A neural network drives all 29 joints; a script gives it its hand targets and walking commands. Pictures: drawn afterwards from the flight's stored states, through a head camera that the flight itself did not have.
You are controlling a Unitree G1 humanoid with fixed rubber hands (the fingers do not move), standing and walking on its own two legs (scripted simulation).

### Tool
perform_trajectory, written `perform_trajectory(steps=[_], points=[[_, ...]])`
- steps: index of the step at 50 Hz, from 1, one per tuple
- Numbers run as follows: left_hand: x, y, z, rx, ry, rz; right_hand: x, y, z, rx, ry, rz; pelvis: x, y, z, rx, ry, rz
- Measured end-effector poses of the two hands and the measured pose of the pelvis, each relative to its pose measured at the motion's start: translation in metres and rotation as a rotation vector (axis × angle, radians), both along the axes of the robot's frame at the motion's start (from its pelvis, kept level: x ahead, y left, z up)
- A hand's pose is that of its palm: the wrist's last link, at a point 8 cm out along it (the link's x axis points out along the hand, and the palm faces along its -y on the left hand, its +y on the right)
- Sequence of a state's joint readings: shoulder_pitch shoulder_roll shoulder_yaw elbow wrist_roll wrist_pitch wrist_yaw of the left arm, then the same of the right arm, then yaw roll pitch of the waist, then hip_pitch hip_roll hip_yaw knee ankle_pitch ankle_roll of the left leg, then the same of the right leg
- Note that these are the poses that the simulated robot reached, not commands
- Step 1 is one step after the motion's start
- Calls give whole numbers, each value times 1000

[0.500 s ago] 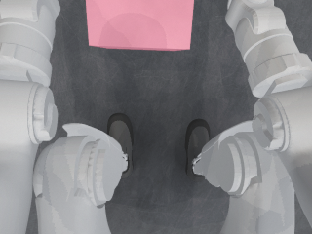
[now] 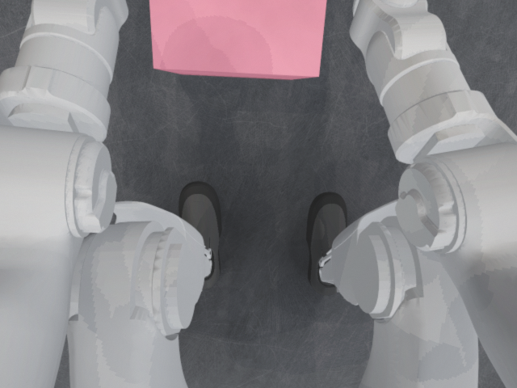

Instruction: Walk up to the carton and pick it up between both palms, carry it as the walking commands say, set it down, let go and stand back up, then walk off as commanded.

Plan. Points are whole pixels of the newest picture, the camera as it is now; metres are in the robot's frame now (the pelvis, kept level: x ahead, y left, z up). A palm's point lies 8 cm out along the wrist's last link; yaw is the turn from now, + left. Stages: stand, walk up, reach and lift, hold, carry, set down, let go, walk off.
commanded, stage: reach and lift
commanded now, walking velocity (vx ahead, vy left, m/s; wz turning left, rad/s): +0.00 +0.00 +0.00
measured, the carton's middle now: out of the picture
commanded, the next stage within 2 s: none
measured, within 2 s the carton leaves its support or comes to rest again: leaves its support in 0.76 s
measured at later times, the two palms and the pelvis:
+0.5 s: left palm out of the picture +0.56 +0.20 -0.19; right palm out of the picture +0.57 -0.07 -0.19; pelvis +0.01 -0.01 -0.01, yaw +0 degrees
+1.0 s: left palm out of the picture +0.55 +0.20 -0.16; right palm out of the picture +0.56 -0.07 -0.15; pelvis +0.00 -0.01 +0.00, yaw +2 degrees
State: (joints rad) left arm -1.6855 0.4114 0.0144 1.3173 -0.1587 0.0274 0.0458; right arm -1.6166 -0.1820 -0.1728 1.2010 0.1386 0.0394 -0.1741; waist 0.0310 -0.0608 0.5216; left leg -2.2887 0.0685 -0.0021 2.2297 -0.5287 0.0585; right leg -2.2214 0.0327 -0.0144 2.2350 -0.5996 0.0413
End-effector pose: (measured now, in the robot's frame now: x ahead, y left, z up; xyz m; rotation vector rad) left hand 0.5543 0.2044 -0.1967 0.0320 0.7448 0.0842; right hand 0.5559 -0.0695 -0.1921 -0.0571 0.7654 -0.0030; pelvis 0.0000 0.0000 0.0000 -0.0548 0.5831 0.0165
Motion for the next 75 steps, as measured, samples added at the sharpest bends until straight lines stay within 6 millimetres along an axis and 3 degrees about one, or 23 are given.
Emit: perform_trajectory(steps=[20, 37, 57, 75], points=[[7, 0, 4, -14, 51, -59, 12, -4, 3, 27, 46, 52, 11, -7, -13, 11, -19, 0], [4, 0, 6, -16, 56, -50, 11, -2, 4, 17, 47, 29, 11, -7, -11, 15, -18, 4], [1, 4, 62, 7, -1, -1, -1, 9, 57, 15, -16, -35, 2, -13, 9, 0, -9, 40], [8, -3, 94, 25, -34, 18, 2, 8, 92, 15, -60, -99, 11, -10, 29, -25, 72, 61]])
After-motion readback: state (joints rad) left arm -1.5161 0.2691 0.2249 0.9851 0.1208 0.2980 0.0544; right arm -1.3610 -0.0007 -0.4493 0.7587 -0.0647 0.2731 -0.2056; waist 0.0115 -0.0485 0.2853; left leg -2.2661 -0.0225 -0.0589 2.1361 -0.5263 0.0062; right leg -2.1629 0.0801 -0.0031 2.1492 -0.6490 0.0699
